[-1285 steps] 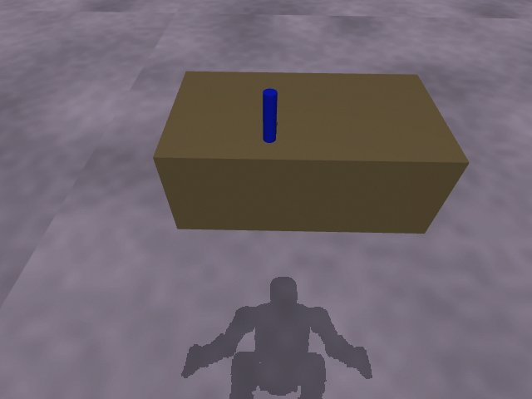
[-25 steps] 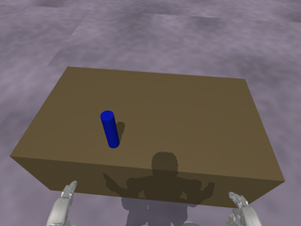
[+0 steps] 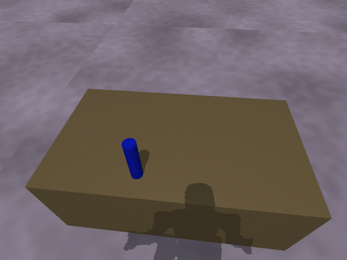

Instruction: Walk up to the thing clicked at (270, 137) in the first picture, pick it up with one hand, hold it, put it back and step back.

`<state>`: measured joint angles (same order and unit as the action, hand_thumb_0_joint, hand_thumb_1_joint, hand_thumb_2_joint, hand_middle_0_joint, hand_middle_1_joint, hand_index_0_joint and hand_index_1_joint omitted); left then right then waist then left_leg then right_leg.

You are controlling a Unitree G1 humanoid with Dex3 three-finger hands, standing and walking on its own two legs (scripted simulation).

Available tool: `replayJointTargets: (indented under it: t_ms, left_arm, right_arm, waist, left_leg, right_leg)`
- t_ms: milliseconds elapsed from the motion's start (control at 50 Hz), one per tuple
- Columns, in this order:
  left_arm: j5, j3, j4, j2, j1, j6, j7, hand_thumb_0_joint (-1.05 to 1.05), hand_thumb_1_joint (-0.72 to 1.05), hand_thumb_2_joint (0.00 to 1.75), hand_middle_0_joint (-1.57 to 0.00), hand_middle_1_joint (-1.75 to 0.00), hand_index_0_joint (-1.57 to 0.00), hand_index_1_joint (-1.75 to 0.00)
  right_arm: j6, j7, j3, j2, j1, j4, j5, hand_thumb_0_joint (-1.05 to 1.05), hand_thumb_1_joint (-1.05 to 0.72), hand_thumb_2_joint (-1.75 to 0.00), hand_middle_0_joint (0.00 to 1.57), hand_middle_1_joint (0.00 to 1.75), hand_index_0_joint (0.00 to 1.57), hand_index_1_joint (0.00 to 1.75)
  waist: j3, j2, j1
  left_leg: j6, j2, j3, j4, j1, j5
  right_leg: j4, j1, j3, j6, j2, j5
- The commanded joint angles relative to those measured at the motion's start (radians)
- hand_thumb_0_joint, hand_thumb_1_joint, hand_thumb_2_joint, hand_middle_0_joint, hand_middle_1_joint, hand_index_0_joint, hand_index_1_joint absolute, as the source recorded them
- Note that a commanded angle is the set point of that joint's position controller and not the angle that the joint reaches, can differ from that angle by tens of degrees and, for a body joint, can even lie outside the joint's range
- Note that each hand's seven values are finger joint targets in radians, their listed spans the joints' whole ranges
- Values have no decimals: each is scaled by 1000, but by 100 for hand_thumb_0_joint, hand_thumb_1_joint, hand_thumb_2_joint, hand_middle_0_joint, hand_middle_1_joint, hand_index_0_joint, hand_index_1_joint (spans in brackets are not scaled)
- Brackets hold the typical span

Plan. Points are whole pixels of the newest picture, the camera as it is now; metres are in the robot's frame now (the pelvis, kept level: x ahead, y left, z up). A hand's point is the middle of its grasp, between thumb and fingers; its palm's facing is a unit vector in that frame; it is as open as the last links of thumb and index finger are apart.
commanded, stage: stand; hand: left
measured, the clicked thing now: (133, 160) +0.51 +0.19 -0.20
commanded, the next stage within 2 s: step back in 1.88 s
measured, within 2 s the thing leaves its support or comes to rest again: neither
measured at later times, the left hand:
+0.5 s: hand out of the picture +0.06 +0.24 -0.14, palm faces -0.01 -0.93 -0.36, open 7.4 cm
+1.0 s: hand out of the picture +0.08 +0.24 -0.13, palm faces -0.01 -0.93 -0.36, open 7.4 cm
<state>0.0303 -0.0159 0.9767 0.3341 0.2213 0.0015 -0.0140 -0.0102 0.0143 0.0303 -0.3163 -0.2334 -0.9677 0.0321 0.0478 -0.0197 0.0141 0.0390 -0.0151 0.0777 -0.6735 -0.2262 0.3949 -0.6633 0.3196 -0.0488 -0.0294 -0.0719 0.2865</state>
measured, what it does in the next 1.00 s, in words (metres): stands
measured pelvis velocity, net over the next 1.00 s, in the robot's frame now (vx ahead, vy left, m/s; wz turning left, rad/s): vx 0.01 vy -0.02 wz -0.02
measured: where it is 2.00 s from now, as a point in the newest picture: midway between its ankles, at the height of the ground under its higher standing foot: outside the picture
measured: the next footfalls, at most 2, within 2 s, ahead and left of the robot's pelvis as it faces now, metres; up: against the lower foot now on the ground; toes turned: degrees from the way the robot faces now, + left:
none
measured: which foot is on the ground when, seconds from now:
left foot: down 0.00-1.00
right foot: down 0.00-1.00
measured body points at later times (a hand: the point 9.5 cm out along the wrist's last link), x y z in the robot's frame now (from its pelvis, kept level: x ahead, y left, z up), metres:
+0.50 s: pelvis +0.00 -0.01 +0.02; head +0.00 -0.02 +0.47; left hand +0.06 +0.29 -0.11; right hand +0.04 -0.31 -0.12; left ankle -0.01 +0.15 -0.72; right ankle +0.04 -0.14 -0.72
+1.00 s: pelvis +0.01 -0.02 +0.02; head +0.01 -0.03 +0.47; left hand +0.08 +0.29 -0.10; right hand +0.07 -0.31 -0.12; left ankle -0.01 +0.15 -0.72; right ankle +0.04 -0.14 -0.72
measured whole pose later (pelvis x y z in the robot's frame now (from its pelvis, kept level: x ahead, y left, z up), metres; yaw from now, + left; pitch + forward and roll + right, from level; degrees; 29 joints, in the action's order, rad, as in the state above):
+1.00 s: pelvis +0.01 -0.02 +0.02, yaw -1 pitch -3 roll +0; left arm 0.02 -0.02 1.17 0.33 0.09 0.01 0.00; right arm -0.01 0.00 0.01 -0.34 -0.14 -1.11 0.02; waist 0.07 -0.03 0.01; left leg 0.06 -0.05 0.06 -0.36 -0.06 0.25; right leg -0.40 0.18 -0.05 -0.01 -0.04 0.16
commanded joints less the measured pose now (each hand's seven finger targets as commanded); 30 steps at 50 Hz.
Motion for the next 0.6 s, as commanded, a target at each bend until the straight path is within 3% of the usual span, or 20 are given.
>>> replayJointTargets:
  t_ms: [0, 60, 200, 320, 460, 580]
  left_arm:
    - [-2, -44, -17, 214, -47, 25, -15, 0, 90, 90, -20, -30, -20, -30]
    - [-4, -39, 10, 213, -81, 23, -13, 0, 90, 90, -20, -30, -20, -30]
    - [-9, -33, 63, 214, -106, 25, -6, 0, 90, 90, -20, -30, -20, -30]
    - [-11, -33, 98, 215, -119, 31, -5, 0, 90, 90, -20, -30, -20, -30]
    - [-14, -31, 126, 211, -131, 26, -3, 0, 90, 90, -20, -30, -20, -30]
    - [-17, -33, 139, 215, -146, 28, -3, 0, 90, 90, -20, -30, -20, -30]
  right_arm:
    - [27, 15, 39, -195, 12, 33, -4, 0, -90, -90, 20, 30, 20, 30]
    - [24, 10, 34, -198, 22, 7, -5, 0, -90, -90, 20, 30, 20, 30]
    - [26, 2, 31, -198, 34, -38, -10, 0, -90, -90, 20, 30, 20, 30]
    - [30, 3, 29, -200, 51, -60, -10, 0, -90, -90, 20, 30, 20, 30]
    - [28, 4, 24, -210, 59, -83, -13, 0, -90, -90, 20, 30, 20, 30]
    - [26, 6, 21, -218, 68, -89, -14, 0, -90, -90, 20, 30, 20, 30]
  waist:
    - [-2, 38, -10]
    - [35, 32, -9]
    - [37, 24, -3]
    - [-20, 11, 0]
    - [-9, 9, 3]
    - [-26, 12, -5]
  left_leg:
    - [-66, -44, 49, 203, -71, -157]
    - [-67, -50, 55, 259, -69, -106]
    - [-58, -54, 47, 320, -51, -98]
    - [-55, -69, 40, 328, -8, -184]
    - [-50, -76, 33, 355, 8, -202]
    - [-51, -83, 24, 361, 26, -232]
  right_leg:
    - [212, -111, 109, 78, -65, -40]
    - [267, -106, 111, 64, -59, 67]
    - [315, -148, 109, 51, -58, 92]
    - [313, -200, 100, 50, -64, -34]
    - [320, -206, 91, 48, -56, -60]
    - [321, -226, 95, 49, -62, -141]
